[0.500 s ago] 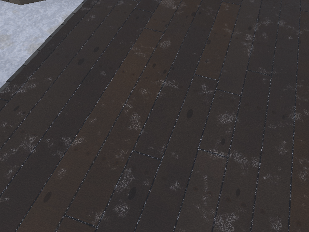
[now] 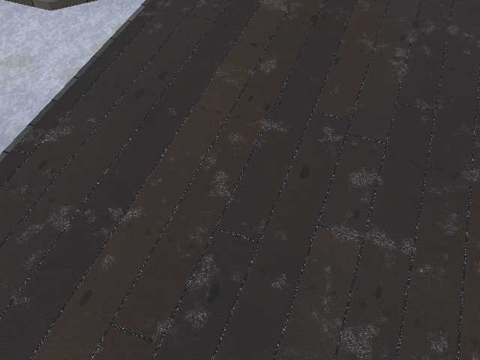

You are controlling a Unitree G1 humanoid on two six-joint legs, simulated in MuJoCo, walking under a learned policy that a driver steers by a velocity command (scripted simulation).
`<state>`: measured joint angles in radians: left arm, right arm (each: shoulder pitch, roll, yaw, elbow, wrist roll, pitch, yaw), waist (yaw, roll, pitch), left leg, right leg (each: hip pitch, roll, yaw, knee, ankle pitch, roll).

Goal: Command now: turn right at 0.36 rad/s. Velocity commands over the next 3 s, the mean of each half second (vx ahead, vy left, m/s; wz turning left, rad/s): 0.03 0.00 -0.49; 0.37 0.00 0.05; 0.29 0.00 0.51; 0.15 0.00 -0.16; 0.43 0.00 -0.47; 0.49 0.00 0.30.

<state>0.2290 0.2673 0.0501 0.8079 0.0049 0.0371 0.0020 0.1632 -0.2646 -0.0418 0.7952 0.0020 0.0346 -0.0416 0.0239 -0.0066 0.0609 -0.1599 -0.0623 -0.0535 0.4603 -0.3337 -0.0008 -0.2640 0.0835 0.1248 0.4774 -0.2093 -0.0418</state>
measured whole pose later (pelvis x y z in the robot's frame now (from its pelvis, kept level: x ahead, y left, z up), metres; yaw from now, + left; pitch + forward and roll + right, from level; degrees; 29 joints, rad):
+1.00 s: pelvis +0.18 -0.06 -0.02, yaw -11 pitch +1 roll +0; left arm 0.43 0.27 0.03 0.94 0.03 -0.07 0.01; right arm 0.10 -0.27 -0.04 0.75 -0.04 -0.03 0.05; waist 0.04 -0.02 0.04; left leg -0.48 -0.04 0.08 0.58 -0.16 0.12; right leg 0.11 0.01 -0.08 0.44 -0.49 -0.04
